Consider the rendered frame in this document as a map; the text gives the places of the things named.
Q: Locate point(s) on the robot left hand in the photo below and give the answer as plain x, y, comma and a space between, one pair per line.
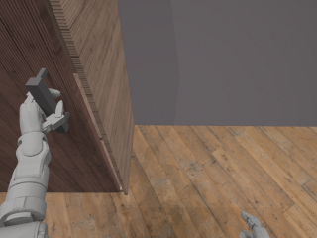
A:
31, 115

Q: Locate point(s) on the wardrobe door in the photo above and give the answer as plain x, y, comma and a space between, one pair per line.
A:
28, 43

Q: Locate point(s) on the left robot forearm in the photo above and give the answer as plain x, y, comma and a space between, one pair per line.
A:
26, 194

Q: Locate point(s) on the robot left upper arm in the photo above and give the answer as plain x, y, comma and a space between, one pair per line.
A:
36, 229

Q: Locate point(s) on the robot right hand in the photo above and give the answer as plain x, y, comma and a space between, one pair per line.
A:
255, 225

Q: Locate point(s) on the handle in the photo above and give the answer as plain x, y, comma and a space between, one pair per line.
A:
44, 98

